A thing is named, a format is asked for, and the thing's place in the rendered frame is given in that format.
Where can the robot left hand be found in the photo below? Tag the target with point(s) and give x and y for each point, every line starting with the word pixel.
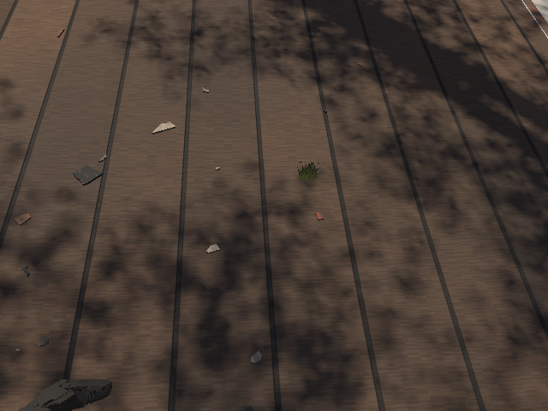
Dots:
pixel 66 396

